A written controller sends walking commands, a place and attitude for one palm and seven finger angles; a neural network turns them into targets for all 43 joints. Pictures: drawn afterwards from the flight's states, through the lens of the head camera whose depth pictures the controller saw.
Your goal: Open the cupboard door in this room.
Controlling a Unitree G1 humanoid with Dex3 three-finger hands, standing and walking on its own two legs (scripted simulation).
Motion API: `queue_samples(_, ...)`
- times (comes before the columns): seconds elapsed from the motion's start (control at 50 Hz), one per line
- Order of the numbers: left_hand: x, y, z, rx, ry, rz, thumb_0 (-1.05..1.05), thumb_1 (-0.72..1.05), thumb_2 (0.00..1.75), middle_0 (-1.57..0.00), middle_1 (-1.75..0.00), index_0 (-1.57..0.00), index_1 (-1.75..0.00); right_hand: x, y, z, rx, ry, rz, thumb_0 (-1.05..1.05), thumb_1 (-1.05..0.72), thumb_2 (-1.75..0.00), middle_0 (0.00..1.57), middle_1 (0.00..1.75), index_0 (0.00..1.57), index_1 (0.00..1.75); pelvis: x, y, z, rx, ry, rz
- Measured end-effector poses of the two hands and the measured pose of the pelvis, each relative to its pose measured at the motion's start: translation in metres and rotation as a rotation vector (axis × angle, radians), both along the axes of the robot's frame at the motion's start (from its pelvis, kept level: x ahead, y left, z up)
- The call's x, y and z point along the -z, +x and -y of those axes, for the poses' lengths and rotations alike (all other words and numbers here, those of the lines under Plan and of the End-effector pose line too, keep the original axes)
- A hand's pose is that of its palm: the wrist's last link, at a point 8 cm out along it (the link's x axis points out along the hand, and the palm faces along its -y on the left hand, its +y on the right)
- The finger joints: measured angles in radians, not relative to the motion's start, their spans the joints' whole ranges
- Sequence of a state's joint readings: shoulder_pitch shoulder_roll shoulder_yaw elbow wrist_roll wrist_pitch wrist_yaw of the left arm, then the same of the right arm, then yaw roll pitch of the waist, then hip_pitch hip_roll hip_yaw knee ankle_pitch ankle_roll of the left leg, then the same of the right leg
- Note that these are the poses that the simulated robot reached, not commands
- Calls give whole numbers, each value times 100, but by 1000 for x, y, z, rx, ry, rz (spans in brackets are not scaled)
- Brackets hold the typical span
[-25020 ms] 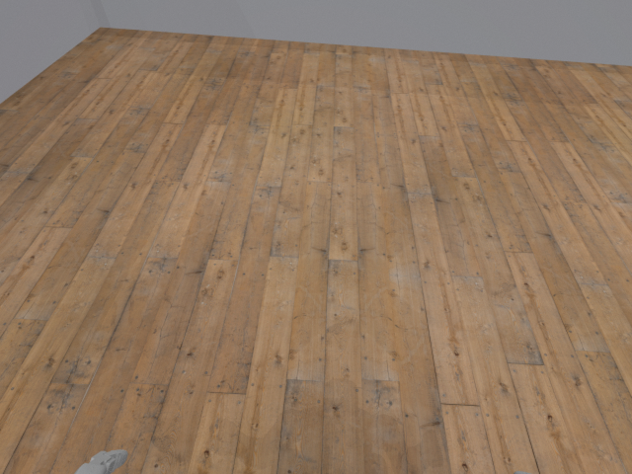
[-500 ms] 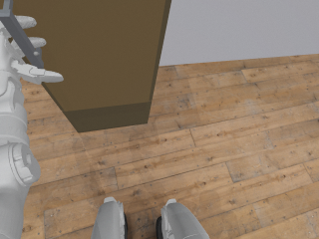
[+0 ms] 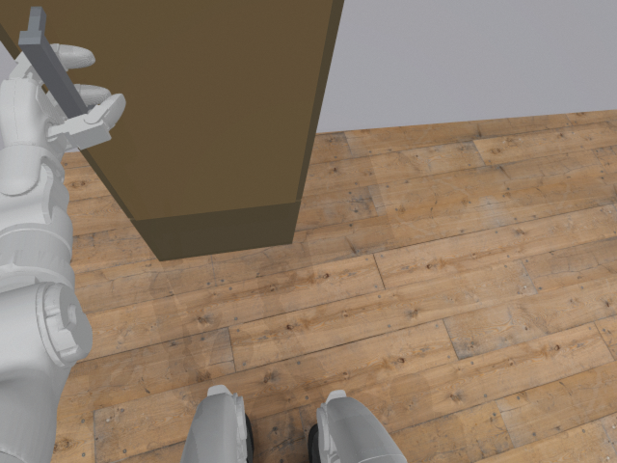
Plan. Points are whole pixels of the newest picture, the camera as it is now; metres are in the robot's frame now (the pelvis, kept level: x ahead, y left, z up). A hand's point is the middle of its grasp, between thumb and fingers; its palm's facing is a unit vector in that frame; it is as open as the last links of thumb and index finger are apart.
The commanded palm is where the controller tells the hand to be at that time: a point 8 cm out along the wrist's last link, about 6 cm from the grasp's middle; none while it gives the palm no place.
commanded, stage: close the thumb around the handle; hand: left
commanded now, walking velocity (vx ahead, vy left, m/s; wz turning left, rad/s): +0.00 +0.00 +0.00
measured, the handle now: (66, 81) +0.57 +0.25 +0.07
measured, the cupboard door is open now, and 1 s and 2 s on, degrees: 0 26 51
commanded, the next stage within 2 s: pull the door open along its arc in 0.22 s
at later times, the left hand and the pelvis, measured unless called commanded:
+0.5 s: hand (94, 114) +0.53 +0.22 +0.07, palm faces +0.11 -0.99 -0.01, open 5.2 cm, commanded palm +0.48 +0.25 +0.07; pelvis +0.00 -0.01 +0.00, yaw +0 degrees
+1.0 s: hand (148, 208) +0.40 +0.15 +0.07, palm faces +0.41 -0.91 +0.07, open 5.5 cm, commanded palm +0.34 +0.18 +0.07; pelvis +0.03 -0.01 +0.02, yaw +2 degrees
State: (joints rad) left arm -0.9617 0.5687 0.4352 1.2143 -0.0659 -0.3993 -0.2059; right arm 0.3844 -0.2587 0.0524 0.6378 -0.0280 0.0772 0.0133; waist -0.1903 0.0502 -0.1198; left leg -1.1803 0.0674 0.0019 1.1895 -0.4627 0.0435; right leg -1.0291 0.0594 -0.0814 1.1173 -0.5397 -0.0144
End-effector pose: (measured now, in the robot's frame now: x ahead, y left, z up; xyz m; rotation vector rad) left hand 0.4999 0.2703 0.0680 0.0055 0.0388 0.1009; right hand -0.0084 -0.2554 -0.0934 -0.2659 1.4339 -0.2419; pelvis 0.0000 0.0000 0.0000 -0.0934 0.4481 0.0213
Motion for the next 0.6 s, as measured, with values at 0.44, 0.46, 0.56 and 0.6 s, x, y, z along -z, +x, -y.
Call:
queue_samples(0.44, 0, 2, 1, -18, 6, 4, 1, 80, 83, -39, -135, -40, -135, -2, -6, 9, 16, -9, -24, 0, -90, -90, 20, 30, 20, 30, 0, 2, 7, 4, 6, -6)
queue_samples(0.46, 1, 1, 1, -17, 5, 5, 1, 81, 83, -39, -135, -40, -135, -3, -5, 9, 18, -8, -21, 0, -90, -90, 20, 30, 20, 30, -1, 3, 7, 6, 7, -5)
queue_samples(0.56, 1, -9, 3, -4, 7, 8, 1, 81, 83, -39, -135, -39, -135, -5, 5, 9, 23, 7, 2, 0, -91, -90, 20, 30, 20, 30, -6, 8, 7, 13, 15, 6)
queue_samples(0.6, 1, -16, 5, 2, 8, 9, 1, 81, 82, -39, -135, -39, -135, -6, 12, 9, 24, 16, 18, 0, -91, -90, 20, 30, 20, 30, -8, 11, 7, 15, 19, 13)
